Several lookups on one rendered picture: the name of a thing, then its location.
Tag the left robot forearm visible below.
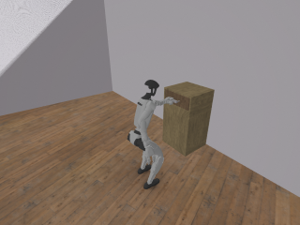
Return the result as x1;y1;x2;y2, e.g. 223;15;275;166
157;99;166;106

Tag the robot right hand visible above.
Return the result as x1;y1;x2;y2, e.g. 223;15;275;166
145;146;156;165

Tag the robot left hand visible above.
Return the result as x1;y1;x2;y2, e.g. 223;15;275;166
165;97;174;105

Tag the cabinet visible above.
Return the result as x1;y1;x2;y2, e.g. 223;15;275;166
162;82;215;157

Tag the left robot shin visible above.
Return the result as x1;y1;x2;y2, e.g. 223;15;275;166
141;151;147;170

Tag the right robot forearm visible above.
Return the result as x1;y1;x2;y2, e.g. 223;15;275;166
139;120;151;148

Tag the drawer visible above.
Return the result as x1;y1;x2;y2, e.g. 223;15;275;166
165;89;190;111

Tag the robot right upper arm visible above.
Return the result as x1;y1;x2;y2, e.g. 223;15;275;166
137;100;157;127

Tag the right robot thigh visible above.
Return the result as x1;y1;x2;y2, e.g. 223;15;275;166
137;140;163;162

